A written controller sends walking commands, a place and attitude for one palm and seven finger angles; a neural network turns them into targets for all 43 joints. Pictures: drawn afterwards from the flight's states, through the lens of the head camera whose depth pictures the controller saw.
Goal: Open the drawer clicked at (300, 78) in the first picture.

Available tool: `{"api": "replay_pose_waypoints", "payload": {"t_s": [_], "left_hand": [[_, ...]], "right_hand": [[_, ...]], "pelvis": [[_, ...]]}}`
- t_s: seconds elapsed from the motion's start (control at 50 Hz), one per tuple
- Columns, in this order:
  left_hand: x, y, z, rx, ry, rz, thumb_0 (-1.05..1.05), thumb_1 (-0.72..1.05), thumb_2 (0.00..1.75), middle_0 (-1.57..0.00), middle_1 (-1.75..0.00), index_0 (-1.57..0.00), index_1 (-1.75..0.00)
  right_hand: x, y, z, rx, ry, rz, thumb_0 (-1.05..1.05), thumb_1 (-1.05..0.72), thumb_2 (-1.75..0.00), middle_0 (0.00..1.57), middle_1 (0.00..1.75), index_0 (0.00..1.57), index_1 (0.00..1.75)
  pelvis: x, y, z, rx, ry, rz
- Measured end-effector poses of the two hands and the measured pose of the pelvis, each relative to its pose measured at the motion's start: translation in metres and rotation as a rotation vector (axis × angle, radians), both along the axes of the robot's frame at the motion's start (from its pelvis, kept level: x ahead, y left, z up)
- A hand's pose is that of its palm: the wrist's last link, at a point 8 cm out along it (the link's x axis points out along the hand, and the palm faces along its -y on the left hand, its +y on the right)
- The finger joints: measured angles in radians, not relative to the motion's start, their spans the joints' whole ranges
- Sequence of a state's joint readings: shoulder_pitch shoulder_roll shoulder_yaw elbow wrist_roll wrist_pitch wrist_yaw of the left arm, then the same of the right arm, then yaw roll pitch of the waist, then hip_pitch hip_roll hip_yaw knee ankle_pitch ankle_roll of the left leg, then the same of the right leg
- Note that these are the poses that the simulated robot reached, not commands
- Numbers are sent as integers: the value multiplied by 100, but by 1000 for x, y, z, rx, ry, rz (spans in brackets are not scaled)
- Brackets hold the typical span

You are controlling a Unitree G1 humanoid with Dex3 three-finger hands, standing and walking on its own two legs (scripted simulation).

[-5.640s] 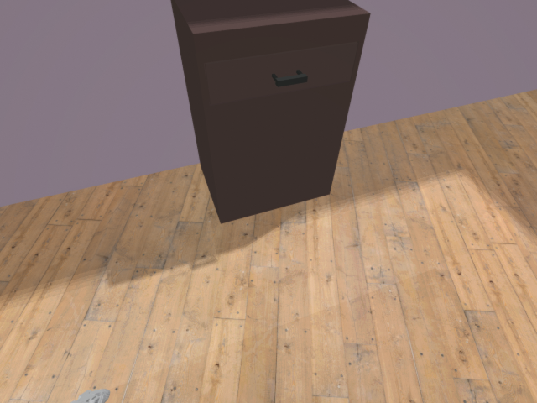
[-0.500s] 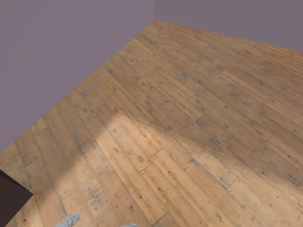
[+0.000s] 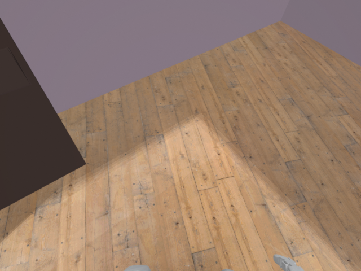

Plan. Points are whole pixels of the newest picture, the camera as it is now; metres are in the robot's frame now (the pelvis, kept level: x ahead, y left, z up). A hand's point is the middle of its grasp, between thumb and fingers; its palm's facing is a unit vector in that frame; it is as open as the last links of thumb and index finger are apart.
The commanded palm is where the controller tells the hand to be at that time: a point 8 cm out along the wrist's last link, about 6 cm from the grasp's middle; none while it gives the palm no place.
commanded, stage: turn to face it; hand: left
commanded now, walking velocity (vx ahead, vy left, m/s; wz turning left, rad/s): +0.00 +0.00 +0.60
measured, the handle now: out of the picture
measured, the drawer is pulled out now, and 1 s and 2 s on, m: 0.00 0.00 0.00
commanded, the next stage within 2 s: take the last steps up to it in 1.18 s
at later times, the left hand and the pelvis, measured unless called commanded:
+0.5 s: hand out of the picture +0.10 +0.21 -0.12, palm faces +0.27 -0.92 -0.27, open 7.4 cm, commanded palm none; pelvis +0.00 -0.02 +0.01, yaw +17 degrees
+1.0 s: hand out of the picture -0.14 +0.16 -0.17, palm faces +0.62 -0.75 -0.24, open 7.4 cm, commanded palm none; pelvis -0.03 -0.01 +0.00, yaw +36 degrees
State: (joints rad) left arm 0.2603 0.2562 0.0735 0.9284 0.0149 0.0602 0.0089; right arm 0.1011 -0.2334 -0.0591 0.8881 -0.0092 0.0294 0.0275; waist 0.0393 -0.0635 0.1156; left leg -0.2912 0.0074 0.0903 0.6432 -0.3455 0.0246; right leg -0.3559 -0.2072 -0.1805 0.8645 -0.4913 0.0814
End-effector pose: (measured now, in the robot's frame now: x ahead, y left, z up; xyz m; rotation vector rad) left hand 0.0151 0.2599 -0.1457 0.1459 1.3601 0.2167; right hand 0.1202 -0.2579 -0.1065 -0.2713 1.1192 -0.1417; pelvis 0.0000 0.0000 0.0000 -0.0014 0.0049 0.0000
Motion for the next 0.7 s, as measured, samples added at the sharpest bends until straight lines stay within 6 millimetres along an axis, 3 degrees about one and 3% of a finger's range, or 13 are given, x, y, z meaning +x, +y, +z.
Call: {"api": "replay_pose_waypoints", "payload": {"t_s": [0.08, 0.22, 0.34, 0.46, 0.54, 0.7], "left_hand": [[3, 21, 9, 11, -13, 38, 1, 90, 89, -20, -30, -20, -30], [33, 35, 29, 33, -161, 76, 1, 91, 90, -20, -30, -19, -30], [55, 28, 41, 54, -250, 97, 1, 90, 90, -20, -30, -19, -30], [67, 4, 54, 81, -310, 114, 1, 90, 89, -20, -30, -19, -30], [56, -15, 57, 122, -337, 141, 0, 90, 89, -20, -30, -20, -30], [-13, -45, 64, 131, -253, 286, 0, 90, 89, -20, -30, -20, -30]], "right_hand": [[7, 20, 14, -14, -19, 34, 0, -91, -90, 20, 30, 20, 30], [-3, 35, 18, -7, 29, 75, 0, -90, -90, 20, 30, 20, 30], [-21, 28, 7, 10, 94, 85, 0, -90, -90, 21, 30, 21, 30], [-35, 4, -11, 29, 170, 100, 1, -90, -90, 21, 30, 21, 30], [-30, -16, -30, 48, 199, 125, 1, -90, -90, 20, 30, 20, 30], [7, -27, -25, 49, 198, 257, 1, -91, -90, 20, 30, 20, 30]], "pelvis": [[1, 10, 11, -31, -1, 43], [2, 16, 21, -38, -6, 126], [2, 8, 20, -21, -8, 197], [2, -12, 16, -6, -3, 267], [3, -32, 7, 10, 0, 310], [0, -48, 18, 40, -29, 448]]}}
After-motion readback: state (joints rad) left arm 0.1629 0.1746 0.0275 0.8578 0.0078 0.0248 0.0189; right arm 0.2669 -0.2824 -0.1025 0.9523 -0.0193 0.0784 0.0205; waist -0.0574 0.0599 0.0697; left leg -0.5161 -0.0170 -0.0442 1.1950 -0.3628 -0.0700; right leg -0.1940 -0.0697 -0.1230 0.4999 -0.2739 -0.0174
